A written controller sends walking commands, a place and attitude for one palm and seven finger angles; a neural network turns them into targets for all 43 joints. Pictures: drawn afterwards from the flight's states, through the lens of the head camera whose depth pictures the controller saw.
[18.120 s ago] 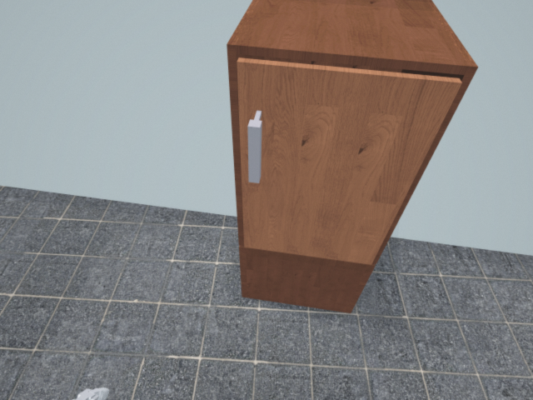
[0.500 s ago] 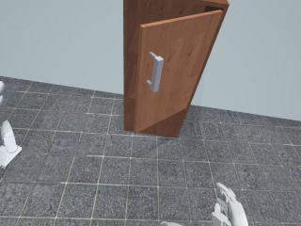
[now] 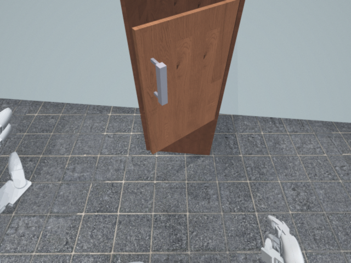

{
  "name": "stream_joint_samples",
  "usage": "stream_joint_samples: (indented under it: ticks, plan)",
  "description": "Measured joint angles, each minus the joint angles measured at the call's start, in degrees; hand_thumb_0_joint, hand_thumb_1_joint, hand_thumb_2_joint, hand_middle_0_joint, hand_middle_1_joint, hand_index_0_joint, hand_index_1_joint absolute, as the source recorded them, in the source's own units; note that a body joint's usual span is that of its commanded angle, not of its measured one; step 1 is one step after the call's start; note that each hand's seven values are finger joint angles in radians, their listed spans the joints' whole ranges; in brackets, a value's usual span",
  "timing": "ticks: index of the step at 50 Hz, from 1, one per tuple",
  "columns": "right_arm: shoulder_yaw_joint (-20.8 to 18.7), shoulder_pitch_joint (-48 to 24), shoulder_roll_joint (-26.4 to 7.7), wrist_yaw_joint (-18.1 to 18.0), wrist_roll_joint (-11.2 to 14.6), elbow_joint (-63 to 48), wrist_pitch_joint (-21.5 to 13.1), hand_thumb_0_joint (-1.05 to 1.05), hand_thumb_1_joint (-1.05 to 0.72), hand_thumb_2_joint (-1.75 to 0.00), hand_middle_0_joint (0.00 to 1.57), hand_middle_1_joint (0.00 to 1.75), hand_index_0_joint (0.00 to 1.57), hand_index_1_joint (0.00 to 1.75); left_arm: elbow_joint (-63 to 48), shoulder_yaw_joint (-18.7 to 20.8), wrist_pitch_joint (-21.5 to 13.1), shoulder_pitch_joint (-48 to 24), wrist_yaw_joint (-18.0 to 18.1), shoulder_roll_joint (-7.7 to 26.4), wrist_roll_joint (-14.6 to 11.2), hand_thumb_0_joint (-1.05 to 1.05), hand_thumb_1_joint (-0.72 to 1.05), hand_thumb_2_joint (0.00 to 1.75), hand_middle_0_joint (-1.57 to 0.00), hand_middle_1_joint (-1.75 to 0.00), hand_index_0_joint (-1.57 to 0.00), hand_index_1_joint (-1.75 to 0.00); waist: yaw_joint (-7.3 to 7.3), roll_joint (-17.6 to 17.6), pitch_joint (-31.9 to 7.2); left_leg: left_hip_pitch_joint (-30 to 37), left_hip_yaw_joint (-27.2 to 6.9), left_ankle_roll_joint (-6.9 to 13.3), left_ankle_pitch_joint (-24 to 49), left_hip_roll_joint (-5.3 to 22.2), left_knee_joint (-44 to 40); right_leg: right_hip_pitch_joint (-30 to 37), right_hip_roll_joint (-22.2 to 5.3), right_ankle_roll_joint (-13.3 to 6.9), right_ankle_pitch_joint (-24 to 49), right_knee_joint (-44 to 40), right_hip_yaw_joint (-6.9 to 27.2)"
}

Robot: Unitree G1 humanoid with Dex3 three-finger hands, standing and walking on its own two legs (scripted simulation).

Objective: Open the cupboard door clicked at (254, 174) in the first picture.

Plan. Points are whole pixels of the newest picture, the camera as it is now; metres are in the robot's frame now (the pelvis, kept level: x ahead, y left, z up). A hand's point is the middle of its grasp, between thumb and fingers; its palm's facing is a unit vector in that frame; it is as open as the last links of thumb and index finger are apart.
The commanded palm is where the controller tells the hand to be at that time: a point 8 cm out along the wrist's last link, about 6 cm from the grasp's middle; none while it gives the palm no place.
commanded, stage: stop stepping back and stand still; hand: left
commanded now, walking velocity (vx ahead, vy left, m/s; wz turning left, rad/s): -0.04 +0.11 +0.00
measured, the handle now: (158, 82) +0.63 +0.08 +0.05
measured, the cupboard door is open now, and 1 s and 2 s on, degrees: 41 41 41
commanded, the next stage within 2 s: let the arm hang, fingers relaxed in 0.66 s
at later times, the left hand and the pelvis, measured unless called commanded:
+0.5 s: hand out of the picture +0.19 +0.30 +0.17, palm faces +0.41 -0.78 -0.48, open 7.4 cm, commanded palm +0.13 +0.34 +0.18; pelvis -0.01 +0.05 +0.00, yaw -1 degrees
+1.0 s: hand out of the picture +0.10 +0.24 -0.14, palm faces -0.07 -0.96 -0.27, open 7.4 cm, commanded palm none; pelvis -0.02 +0.04 -0.01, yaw -1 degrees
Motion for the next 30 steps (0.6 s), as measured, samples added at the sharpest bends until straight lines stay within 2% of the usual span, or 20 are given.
stream_joint_samples:
  ticks: [3,5,6,10,16,19,25,30]
  plan:
    - [-0.2,-0.8,-0.2,0.5,-0.1,-2.4,-0.1,0.01,-0.91,-0.9,0.2,0.3,0.2,0.3,-1.6,3.4,-1.9,0.9,0.4,3.2,-0.7,0.01,0.88,0.9,-0.22,-0.3,-0.22,-0.3,-0.25,0.3,-0.9,2.6,0.0,0.0,3.8,0.1,-8.0,0.2,1.0,0.1,0.2,-0.6,0.0]
    - [-0.4,-1.0,-0.9,0.9,0.0,-3.3,0.1,0.01,-0.91,-0.9,0.2,0.3,0.2,0.3,-1.0,4.7,-2.4,1.4,0.5,3.8,-1.2,0.01,0.88,0.9,-0.22,-0.3,-0.22,-0.3,-0.27,1.5,-1.6,4.7,-0.1,0.2,8.1,0.2,-13.0,0.1,1.7,0.5,-0.1,-0.3,-0.2]
    - [-0.6,-1.1,-1.1,1.0,0.2,-3.5,0.1,0.01,-0.91,-0.9,0.2,0.3,0.2,0.3,-0.3,4.8,-2.3,1.5,0.4,3.9,-1.5,0.01,0.88,0.9,-0.22,-0.3,-0.22,-0.3,-0.23,2.1,-1.8,5.5,-0.2,0.3,7.2,0.4,-14.3,-0.1,1.9,0.8,-0.4,0.0,-0.3]
    - [-0.4,-1.1,-0.9,1.2,0.6,-3.0,0.8,0.01,-0.91,-0.9,0.2,0.3,0.2,0.3,3.7,3.5,-0.6,1.0,-0.4,2.2,-1.8,0.01,0.89,0.9,-0.22,-0.3,-0.22,-0.3,1.17,2.0,-1.9,6.3,0.9,0.9,6.0,-0.1,-15.6,0.3,1.4,1.8,0.6,-1.4,0.8]
    - [1.4,0.3,0.4,0.6,-0.1,-2.6,0.2,0.01,-0.91,-0.9,0.2,0.3,0.2,0.3,4.0,-0.3,2.9,-0.4,-0.8,-0.4,-1.4,0.01,0.89,0.9,-0.21,-0.3,-0.22,-0.3,2.27,1.3,-0.5,5.9,1.5,2.1,7.3,-0.8,-16.6,0.0,0.8,3.0,2.1,-2.4,1.4]
    - [2.5,1.2,1.5,0.5,-0.4,-2.3,-0.2,0.01,-0.91,-0.9,0.21,0.3,0.2,0.3,1.4,-0.8,2.9,-0.9,-0.8,-0.1,-1.3,0.02,0.89,0.9,-0.21,-0.3,-0.22,-0.3,2.25,0.8,-0.2,5.7,1.3,2.4,7.9,-1.1,-16.8,-0.1,0.5,3.2,2.6,-2.7,1.2]
    - [3.6,2.7,2.9,0.7,-0.7,-1.5,-0.7,0.01,-0.9,-0.9,0.21,0.3,0.2,0.3,-0.2,2.0,1.4,0.3,-0.4,1.8,-1.5,0.01,0.89,0.9,-0.22,-0.3,-0.22,-0.3,1.33,1.6,-1.4,5.6,1.2,2.8,8.6,-1.3,-17.6,0.3,0.4,3.6,3.8,-4.5,1.0]
    - [3.4,3.1,2.3,0.7,-0.5,-0.3,-0.6,0.01,-0.9,-0.9,0.21,0.3,0.2,0.3,3.8,2.2,1.8,0.6,-0.5,0.9,-1.7,0.01,0.89,0.9,-0.21,-0.3,-0.22,-0.3,1.07,3.0,-2.6,5.7,1.4,3.0,9.1,-1.2,-18.6,0.7,0.5,4.0,5.0,-6.4,1.3]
